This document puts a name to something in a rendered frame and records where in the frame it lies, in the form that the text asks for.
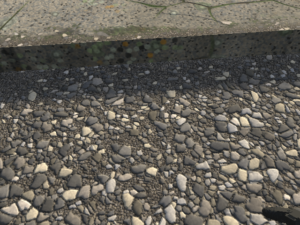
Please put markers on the robot right hand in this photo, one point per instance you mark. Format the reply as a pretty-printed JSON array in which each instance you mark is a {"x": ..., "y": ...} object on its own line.
[{"x": 289, "y": 215}]

